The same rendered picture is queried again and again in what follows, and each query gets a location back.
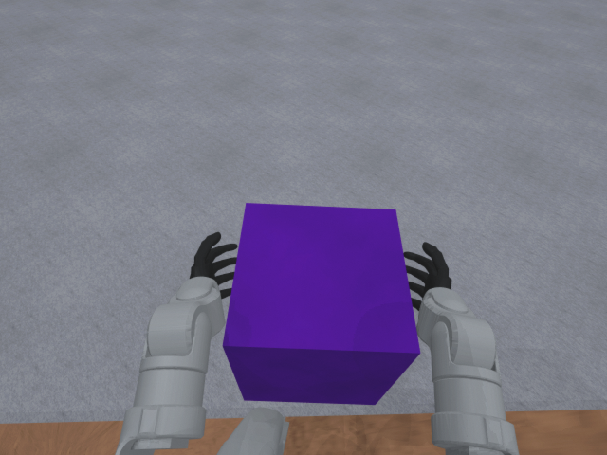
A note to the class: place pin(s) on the robot left hand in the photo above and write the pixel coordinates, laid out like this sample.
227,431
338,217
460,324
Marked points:
204,257

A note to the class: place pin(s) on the robot left forearm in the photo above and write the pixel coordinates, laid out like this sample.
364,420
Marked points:
167,410

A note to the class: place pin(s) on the robot left thigh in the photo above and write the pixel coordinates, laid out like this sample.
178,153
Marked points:
262,432

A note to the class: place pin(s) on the robot right forearm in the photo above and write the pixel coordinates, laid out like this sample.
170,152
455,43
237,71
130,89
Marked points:
470,417

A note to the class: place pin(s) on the robot right hand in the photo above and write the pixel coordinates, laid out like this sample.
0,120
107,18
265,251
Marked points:
438,272

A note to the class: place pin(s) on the carton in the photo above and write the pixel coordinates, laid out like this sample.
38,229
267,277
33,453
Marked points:
320,306

